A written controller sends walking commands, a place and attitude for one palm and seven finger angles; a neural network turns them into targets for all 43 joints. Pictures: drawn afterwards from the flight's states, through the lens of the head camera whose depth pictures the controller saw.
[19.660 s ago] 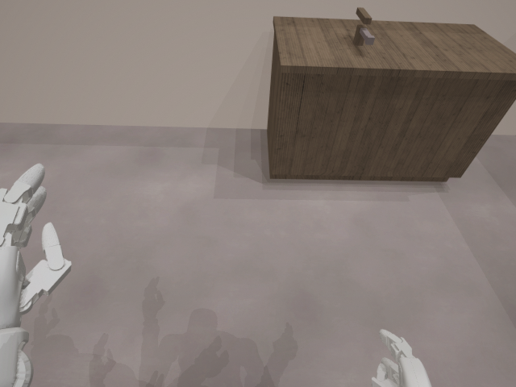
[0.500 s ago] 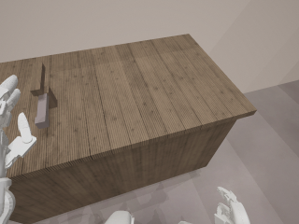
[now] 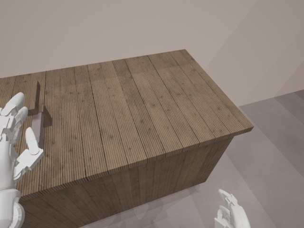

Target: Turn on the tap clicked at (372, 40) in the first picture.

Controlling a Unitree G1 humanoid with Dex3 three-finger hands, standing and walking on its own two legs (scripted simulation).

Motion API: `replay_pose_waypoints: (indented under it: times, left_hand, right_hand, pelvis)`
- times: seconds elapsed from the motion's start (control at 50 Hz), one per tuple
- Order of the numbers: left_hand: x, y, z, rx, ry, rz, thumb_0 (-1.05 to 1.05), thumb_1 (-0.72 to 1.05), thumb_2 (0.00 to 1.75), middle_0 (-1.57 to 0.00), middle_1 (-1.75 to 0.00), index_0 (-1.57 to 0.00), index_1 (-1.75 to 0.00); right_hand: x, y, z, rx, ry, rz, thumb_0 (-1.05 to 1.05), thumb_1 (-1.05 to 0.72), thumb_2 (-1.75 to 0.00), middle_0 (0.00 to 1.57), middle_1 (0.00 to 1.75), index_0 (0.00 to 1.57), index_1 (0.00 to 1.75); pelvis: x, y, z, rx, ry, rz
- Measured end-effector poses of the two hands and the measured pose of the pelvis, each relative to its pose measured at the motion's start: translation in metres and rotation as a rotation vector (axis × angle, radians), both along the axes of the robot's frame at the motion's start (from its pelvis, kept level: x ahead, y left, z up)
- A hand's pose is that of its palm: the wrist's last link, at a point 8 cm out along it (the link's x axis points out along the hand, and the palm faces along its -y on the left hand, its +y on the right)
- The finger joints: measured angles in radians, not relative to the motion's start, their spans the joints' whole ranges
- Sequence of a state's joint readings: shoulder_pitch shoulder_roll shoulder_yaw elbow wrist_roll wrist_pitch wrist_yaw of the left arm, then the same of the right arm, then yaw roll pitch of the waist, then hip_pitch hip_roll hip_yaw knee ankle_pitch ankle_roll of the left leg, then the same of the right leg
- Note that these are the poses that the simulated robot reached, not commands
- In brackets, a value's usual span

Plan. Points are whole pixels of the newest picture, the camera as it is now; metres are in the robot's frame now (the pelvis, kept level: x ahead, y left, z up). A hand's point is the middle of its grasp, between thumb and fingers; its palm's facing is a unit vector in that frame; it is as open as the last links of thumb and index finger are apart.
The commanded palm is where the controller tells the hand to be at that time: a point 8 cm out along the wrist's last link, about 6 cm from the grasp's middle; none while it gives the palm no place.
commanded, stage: come to a stop and stand still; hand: left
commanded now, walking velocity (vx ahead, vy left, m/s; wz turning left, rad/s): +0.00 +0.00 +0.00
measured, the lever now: (36, 142) +0.32 +0.37 +0.02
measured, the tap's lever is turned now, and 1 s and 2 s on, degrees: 0 0 0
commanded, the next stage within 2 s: look again from close up in 0.80 s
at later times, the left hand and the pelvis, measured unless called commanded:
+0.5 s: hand (20, 128) +0.26 +0.29 +0.17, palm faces +0.41 -0.84 -0.34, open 7.4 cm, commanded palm +0.19 +0.31 +0.18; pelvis +0.02 +0.04 +0.00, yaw -2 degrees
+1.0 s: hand (30, 133) +0.25 +0.27 +0.17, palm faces +0.35 -0.87 -0.34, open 7.4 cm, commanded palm +0.19 +0.31 +0.18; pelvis +0.02 +0.03 +0.01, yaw -2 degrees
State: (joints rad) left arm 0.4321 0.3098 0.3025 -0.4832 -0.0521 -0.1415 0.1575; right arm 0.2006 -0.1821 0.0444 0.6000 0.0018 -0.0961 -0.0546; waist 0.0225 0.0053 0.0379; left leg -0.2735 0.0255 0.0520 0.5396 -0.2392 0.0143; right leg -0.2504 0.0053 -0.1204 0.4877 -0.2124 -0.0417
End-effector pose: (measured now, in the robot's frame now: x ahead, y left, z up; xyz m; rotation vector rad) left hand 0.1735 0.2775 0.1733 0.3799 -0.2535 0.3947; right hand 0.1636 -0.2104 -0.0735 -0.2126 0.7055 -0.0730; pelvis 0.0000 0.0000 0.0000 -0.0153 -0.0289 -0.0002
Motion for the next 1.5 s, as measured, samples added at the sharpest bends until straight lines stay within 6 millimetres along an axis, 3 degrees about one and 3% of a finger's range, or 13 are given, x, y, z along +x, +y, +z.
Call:
replay_pose_waypoints:
  times: [0.06,0.12,0.16,0.28,0.36,0.46,0.62,0.74,0.96,1.2,1.5]
  left_hand:
    - [0.018,0.023,0.017,0.148,-0.057,-0.009,0.02,0.89,0.9,-0.22,-0.3,-0.21,-0.3]
    - [0.033,0.047,0.026,0.144,-0.114,0.03,0.02,0.89,0.9,-0.22,-0.3,-0.22,-0.3]
    - [0.037,0.047,0.025,0.115,-0.121,0.01,0.02,0.89,0.9,-0.21,-0.3,-0.21,-0.3]
    - [0.034,0.018,0.003,0.096,-0.013,-0.18,0.02,0.9,0.9,-0.21,-0.3,-0.21,-0.3]
    - [0.033,0.035,-0.005,0.123,0.031,-0.158,0.02,0.89,0.89,-0.22,-0.3,-0.22,-0.3]
    - [0.038,0.058,0.006,0.108,-0.049,-0.052,0.02,0.89,0.89,-0.22,-0.3,-0.22,-0.3]
    - [0.054,0.042,0.008,0.04,-0.091,-0.1,0.02,0.89,0.9,-0.21,-0.3,-0.21,-0.3]
    - [0.058,0.042,0.001,0.053,-0.017,-0.118,0.02,0.89,0.9,-0.21,-0.3,-0.21,-0.3]
    - [0.041,0.041,0.006,0.044,-0.023,-0.082,0.02,0.89,0.9,-0.21,-0.3,-0.21,-0.3]
    - [0.035,0.029,0.004,0.049,0.008,-0.094,0.02,0.89,0.9,-0.21,-0.3,-0.21,-0.3]
    - [0.02,0.022,0.005,0.088,0.025,-0.096,0.02,0.89,0.9,-0.21,-0.3,-0.21,-0.3]
  right_hand:
    - [-0.007,0.003,-0.003,-0.024,0.032,0.032,0.01,-0.91,-0.89,0.2,0.3,0.2,0.3]
    - [-0.014,0.004,-0.003,-0.016,0.044,0.019,0.01,-0.91,-0.89,0.2,0.3,0.2,0.3]
    - [-0.02,0.004,0.0,-0.009,0.032,-0.004,0.02,-0.91,-0.89,0.2,0.3,0.21,0.3]
    - [-0.029,0.008,0.004,-0.01,0.026,-0.069,0.02,-0.91,-0.89,0.2,0.3,0.2,0.3]
    - [-0.025,0.014,0.006,-0.026,0.046,-0.072,0.02,-0.91,-0.89,0.2,0.3,0.2,0.3]
    - [-0.005,0.024,0.008,-0.04,0.042,-0.015,0.02,-0.91,-0.89,0.2,0.3,0.2,0.3]
    - [0.038,0.035,0.022,-0.024,-0.059,0.015,0.02,-0.91,-0.89,0.2,0.3,0.2,0.3]
    - [0.05,0.036,0.031,-0.02,-0.097,-0.001,0.01,-0.91,-0.89,0.2,0.3,0.2,0.3]
    - [0.028,0.022,0.022,-0.047,-0.023,-0.01,0.01,-0.91,-0.89,0.2,0.3,0.2,0.3]
    - [0.003,0.01,0.016,-0.033,-0.001,-0.049,0.02,-0.91,-0.89,0.2,0.3,0.2,0.3]
    - [0.002,0.001,0.012,-0.05,0.009,-0.02,0.02,-0.91,-0.89,0.2,0.3,0.2,0.3]
  pelvis:
    - [-0.005,-0.001,-0.001,-0.004,0.013,-0.005]
    - [-0.009,0.005,0.0,0.003,0.01,-0.029]
    - [-0.009,0.013,0.002,0.005,0.009,-0.045]
    - [0.002,0.033,0.003,0.011,0.017,-0.057]
    - [0.009,0.035,0.003,0.011,0.018,-0.047]
    - [0.018,0.037,0.003,-0.001,0.017,-0.034]
    - [0.031,0.041,0.005,-0.011,0.021,-0.042]
    - [0.033,0.04,0.006,-0.009,0.023,-0.043]
    - [0.027,0.035,0.008,-0.008,0.018,-0.036]
    - [0.016,0.028,0.009,-0.004,0.012,-0.037]
    - [0.003,0.021,0.007,-0.005,0.032,-0.02]
